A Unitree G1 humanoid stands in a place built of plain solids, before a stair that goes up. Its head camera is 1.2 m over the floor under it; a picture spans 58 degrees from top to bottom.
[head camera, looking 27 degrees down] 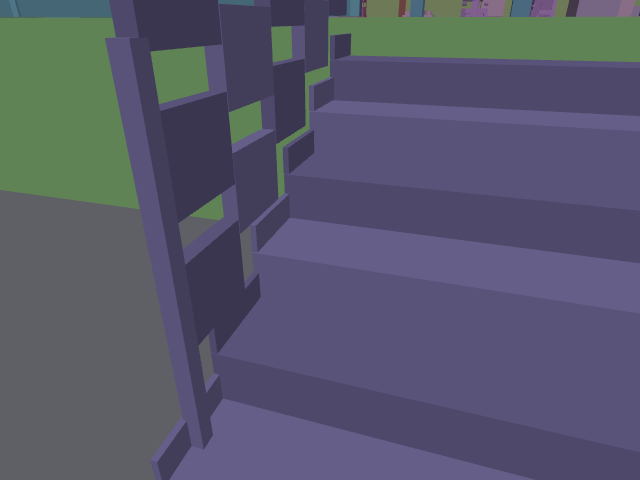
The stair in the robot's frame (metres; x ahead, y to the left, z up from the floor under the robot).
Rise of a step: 0.17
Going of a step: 0.30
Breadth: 1.32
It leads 17 degrees to the right of straight ahead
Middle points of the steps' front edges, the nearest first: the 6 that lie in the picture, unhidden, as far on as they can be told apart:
0.76 -0.31 0.35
1.05 -0.40 0.52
1.34 -0.49 0.69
1.62 -0.58 0.87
1.91 -0.67 1.04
2.20 -0.76 1.21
